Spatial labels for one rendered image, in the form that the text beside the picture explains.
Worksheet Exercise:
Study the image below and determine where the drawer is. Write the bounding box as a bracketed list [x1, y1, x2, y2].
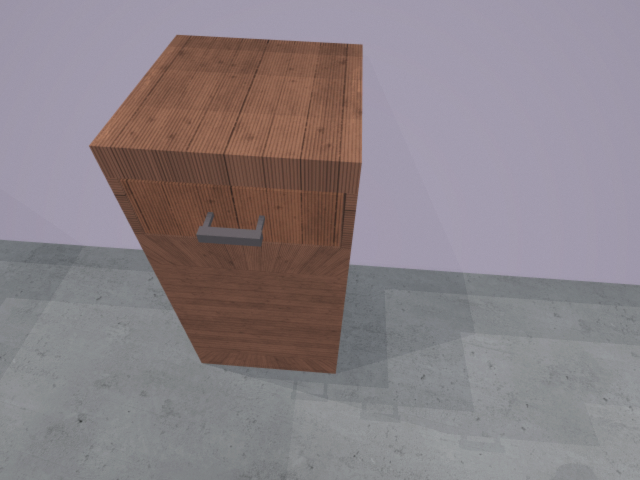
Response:
[120, 179, 343, 246]

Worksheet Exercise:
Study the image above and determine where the handle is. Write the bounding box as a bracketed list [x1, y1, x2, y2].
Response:
[196, 212, 265, 247]

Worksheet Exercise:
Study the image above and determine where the cabinet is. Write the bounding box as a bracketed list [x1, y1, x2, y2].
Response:
[89, 35, 363, 374]

